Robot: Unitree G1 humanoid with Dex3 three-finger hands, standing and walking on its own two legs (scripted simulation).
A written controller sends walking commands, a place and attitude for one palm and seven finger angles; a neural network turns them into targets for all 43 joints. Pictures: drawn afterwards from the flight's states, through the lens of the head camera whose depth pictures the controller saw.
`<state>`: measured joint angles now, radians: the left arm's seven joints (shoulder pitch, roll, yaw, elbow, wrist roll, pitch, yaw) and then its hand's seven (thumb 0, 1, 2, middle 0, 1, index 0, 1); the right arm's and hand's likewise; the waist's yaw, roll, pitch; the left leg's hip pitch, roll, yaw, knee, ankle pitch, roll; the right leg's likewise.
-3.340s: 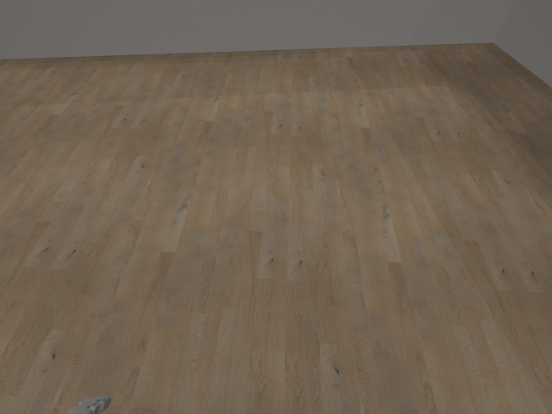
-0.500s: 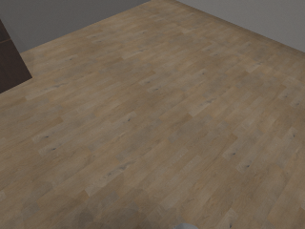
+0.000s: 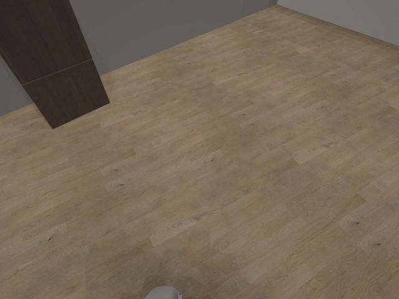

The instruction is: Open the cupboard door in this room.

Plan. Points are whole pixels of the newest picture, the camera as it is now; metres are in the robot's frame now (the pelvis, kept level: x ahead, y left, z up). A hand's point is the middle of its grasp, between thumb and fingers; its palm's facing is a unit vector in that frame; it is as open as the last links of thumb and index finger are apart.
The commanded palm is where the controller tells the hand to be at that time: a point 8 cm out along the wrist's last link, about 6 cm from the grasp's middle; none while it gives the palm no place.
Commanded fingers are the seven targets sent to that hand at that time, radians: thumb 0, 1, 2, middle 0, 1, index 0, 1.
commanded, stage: stand and wait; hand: left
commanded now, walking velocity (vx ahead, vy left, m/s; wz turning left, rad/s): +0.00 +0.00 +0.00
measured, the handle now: out of the picture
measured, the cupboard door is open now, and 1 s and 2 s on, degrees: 0 0 0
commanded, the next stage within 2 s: turn or walk to find it in 0.28 s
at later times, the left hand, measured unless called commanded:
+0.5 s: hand out of the picture -0.01 +0.24 -0.17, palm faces +0.14 -0.96 -0.22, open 7.4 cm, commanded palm none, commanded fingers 0.00 0.90 0.90 -0.20 -0.30 -0.20 -0.30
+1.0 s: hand out of the picture -0.09 +0.22 -0.18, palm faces +0.18 -0.97 -0.17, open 7.3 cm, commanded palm none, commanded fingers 0.00 0.90 0.90 -0.20 -0.30 -0.20 -0.30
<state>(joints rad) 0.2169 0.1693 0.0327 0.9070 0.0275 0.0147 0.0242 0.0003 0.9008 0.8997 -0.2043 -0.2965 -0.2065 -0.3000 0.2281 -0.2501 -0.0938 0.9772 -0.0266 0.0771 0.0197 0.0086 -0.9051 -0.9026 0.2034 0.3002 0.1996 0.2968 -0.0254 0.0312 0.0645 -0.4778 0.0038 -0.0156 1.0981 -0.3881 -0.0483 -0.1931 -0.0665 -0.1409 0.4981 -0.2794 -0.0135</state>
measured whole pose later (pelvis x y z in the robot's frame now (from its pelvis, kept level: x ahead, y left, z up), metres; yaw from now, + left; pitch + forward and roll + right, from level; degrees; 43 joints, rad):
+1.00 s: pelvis -0.06 +0.05 +0.00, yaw +8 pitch -2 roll +0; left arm 0.28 0.17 0.01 1.13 0.02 0.02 0.02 0.00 0.91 0.90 -0.20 -0.30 -0.20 -0.30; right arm 0.26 -0.13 -0.02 1.13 -0.02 0.01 -0.03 0.01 -0.92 -0.90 0.20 0.30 0.20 0.30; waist 0.02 -0.03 0.04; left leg -0.17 0.01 0.06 0.45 -0.24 0.01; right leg -0.18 -0.07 -0.09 0.44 -0.22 0.03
